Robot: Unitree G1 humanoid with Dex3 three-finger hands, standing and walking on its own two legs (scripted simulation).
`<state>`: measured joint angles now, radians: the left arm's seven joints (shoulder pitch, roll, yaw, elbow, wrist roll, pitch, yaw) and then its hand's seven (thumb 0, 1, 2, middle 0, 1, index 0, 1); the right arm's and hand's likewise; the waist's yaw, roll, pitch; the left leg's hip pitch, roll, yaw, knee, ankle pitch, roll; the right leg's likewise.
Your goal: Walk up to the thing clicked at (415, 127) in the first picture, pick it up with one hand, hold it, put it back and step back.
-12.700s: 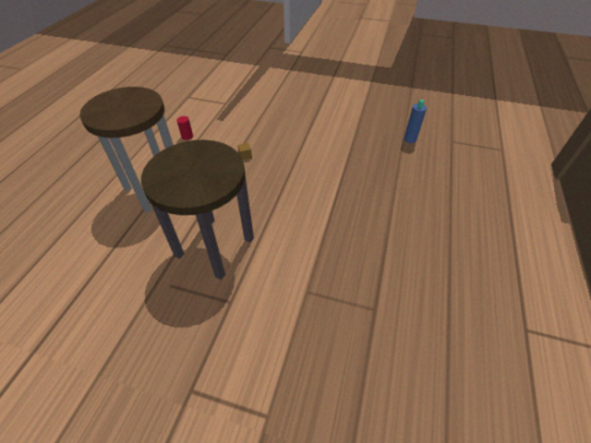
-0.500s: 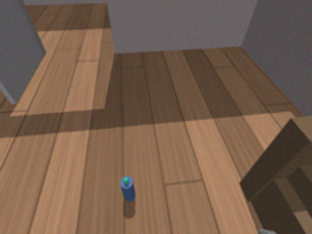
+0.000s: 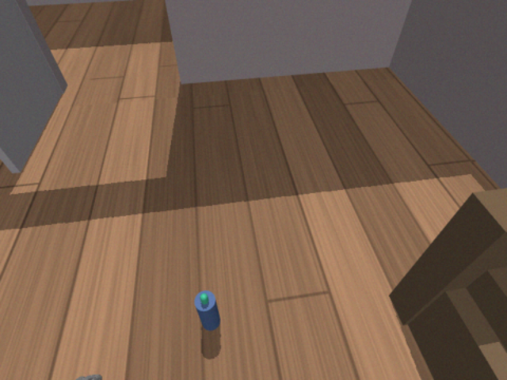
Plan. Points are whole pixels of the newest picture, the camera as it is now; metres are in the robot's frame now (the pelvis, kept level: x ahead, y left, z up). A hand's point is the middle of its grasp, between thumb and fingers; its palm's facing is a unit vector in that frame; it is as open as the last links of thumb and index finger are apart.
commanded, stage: walk up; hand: left
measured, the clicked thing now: (207, 309) +0.47 +0.18 -0.65
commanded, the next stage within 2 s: stand in 0.22 s
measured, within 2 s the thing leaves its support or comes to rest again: neither
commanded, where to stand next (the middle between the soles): +0.12 -0.02 m, yaw -3 degrees
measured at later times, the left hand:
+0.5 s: hand out of the picture +0.08 +0.24 -0.15, palm faces -0.03 -0.94 -0.34, open 7.4 cm
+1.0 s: hand out of the picture +0.06 +0.23 -0.15, palm faces -0.02 -0.94 -0.34, open 7.4 cm
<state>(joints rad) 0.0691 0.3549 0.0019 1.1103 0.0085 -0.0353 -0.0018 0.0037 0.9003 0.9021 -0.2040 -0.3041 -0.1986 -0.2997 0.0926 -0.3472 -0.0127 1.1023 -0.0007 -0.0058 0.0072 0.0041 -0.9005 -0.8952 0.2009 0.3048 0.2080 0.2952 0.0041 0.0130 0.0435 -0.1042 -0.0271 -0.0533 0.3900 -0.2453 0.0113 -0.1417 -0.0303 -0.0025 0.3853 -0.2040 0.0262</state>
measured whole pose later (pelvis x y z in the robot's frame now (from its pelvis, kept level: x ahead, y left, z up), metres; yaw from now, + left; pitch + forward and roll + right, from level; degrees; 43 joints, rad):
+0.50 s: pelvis +0.00 -0.01 +0.00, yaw +0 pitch -2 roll +0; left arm 0.08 0.34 0.00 1.15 0.01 -0.01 -0.01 0.00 0.90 0.90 -0.20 -0.30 -0.20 -0.30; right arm 0.08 -0.35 -0.01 1.14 0.00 -0.01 0.00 0.00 -0.90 -0.90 0.20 0.30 0.21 0.30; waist 0.00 0.00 0.07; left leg -0.07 -0.01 -0.05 0.30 -0.19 -0.01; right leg -0.13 -0.02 0.00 0.33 -0.17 0.01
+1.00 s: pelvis -0.01 -0.03 +0.00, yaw +0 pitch -2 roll +0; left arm 0.10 0.35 0.00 1.14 0.01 -0.02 -0.01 0.00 0.90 0.90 -0.20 -0.30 -0.20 -0.30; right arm 0.11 -0.35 0.00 1.14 0.00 -0.01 0.00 0.00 -0.90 -0.90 0.20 0.30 0.21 0.30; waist 0.00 0.01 0.05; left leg -0.08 0.01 -0.06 0.32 -0.19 -0.03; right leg -0.13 0.01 -0.01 0.33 -0.16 -0.01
